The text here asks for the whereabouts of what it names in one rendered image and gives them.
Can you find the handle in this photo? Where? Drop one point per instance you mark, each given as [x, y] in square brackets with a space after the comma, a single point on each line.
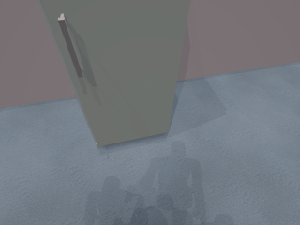
[70, 45]

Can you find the fridge door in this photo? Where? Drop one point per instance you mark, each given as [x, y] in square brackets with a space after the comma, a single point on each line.
[130, 53]

